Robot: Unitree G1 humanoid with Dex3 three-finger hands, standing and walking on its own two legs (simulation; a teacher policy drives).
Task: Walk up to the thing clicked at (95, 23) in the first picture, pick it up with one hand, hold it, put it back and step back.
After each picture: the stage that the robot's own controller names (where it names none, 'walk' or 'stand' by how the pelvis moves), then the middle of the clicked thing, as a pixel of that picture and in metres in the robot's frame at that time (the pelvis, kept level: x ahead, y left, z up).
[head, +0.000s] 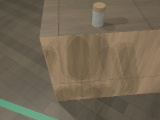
stand; (98, 15) +0.78 -0.08 +0.02
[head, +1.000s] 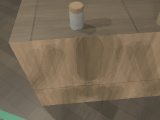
walk; (76, 16) +0.69 +0.05 +0.05
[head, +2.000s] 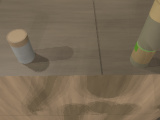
stand; (22, 47) +0.46 +0.25 +0.06
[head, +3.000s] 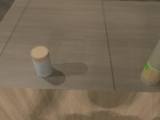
stand; (42, 62) +0.45 +0.19 +0.02
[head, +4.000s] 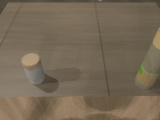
stand; (34, 69) +0.42 +0.21 +0.01
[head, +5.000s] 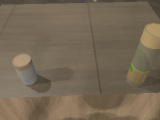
stand; (25, 69) +0.43 +0.24 +0.01
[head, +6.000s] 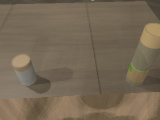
stand; (25, 70) +0.42 +0.24 +0.01
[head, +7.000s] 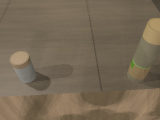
rise first; (24, 67) +0.42 +0.24 +0.02
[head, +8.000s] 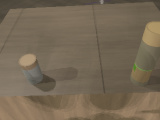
rise first; (31, 69) +0.43 +0.25 +0.02
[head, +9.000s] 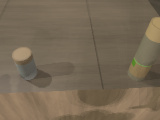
go down; (25, 64) +0.44 +0.22 +0.03
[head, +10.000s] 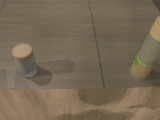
go down; (25, 61) +0.44 +0.22 +0.03
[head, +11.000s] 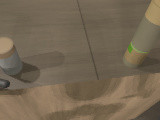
close in; (7, 57) +0.42 +0.23 +0.06
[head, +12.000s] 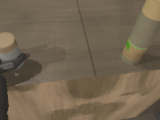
close; (9, 52) +0.44 +0.23 +0.07
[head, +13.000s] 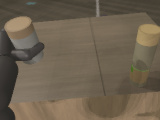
lift; (26, 41) +0.34 +0.17 +0.26
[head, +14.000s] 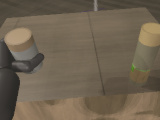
hold; (25, 52) +0.33 +0.17 +0.22
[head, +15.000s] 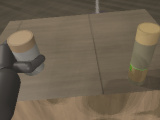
hold; (27, 54) +0.34 +0.17 +0.22
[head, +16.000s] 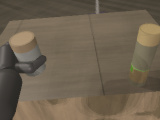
hold; (29, 54) +0.34 +0.17 +0.21
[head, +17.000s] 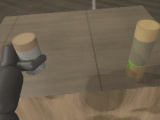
crouch; (30, 54) +0.37 +0.17 +0.18
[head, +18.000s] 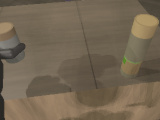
lower; (9, 43) +0.43 +0.23 +0.16
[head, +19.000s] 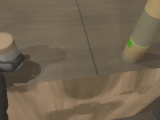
lower; (7, 53) +0.43 +0.23 +0.07
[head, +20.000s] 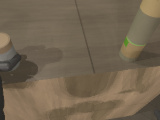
lower; (4, 53) +0.44 +0.23 +0.07
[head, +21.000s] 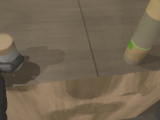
lower; (7, 54) +0.43 +0.23 +0.07
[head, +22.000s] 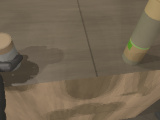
lower; (5, 53) +0.43 +0.23 +0.07
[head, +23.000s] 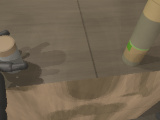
open; (9, 55) +0.43 +0.23 +0.07
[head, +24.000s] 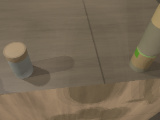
sink last; (19, 61) +0.42 +0.22 +0.06
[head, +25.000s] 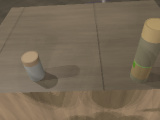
stand; (33, 66) +0.44 +0.24 +0.02
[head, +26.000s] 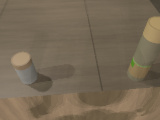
stand; (25, 68) +0.41 +0.23 +0.02
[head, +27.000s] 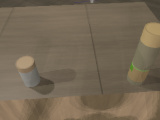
stand; (28, 72) +0.42 +0.23 +0.01
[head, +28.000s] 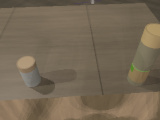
stand; (29, 72) +0.42 +0.22 +0.01
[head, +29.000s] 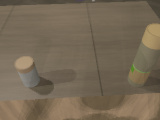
stand; (28, 72) +0.42 +0.23 +0.01
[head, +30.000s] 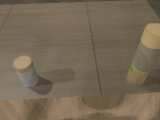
stand; (26, 71) +0.41 +0.23 +0.01
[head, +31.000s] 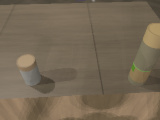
stand; (29, 70) +0.42 +0.22 +0.01
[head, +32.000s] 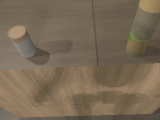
walk; (23, 42) +0.49 +0.26 +0.04
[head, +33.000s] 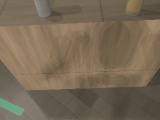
walk; (42, 3) +0.74 +0.20 +0.04
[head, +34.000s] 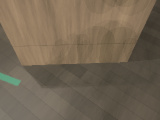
stand; out of the picture +1.03 +0.24 +0.04
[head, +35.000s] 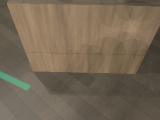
stand; out of the picture +1.05 +0.18 +0.03
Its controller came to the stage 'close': yes
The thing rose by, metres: 0.23
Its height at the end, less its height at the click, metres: +0.00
